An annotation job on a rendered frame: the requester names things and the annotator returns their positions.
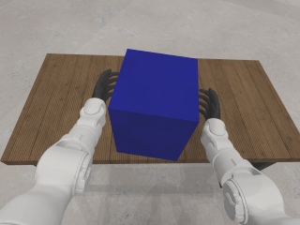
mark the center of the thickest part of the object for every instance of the robot left hand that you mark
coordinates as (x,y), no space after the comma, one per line
(102,85)

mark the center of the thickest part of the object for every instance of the robot left forearm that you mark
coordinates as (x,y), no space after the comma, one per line
(86,132)

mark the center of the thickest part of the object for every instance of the robot right hand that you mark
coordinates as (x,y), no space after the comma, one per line
(212,107)

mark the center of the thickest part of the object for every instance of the robot left upper arm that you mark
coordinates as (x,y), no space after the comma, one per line
(62,173)

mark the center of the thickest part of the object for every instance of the robot right upper arm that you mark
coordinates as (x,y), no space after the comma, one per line
(255,200)

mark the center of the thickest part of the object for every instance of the carton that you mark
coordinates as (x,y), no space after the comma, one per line
(154,108)

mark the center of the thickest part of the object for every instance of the robot right forearm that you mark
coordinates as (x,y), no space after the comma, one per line
(221,154)

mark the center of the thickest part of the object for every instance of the table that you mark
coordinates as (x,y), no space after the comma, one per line
(258,124)

